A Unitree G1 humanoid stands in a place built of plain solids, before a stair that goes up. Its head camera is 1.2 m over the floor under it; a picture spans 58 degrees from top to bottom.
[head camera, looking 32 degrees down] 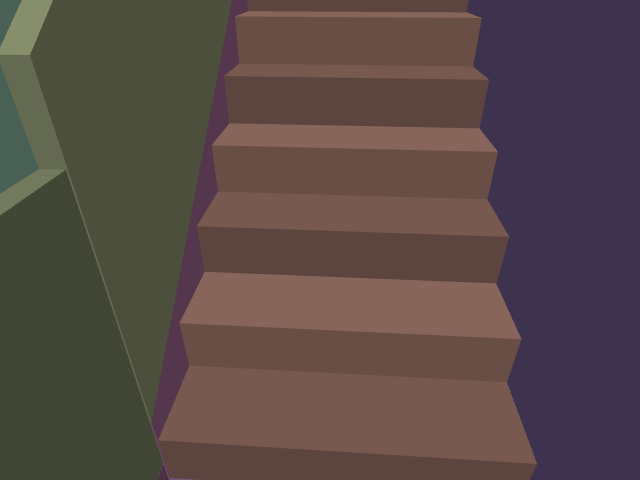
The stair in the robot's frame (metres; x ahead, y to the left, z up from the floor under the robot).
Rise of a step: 0.17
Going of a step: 0.25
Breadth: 0.96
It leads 4 degrees to the right of straight ahead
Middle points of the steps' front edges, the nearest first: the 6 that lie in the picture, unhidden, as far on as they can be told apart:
0.64 -0.06 0.18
0.88 -0.07 0.35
1.13 -0.09 0.52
1.38 -0.11 0.70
1.63 -0.12 0.87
1.88 -0.14 1.04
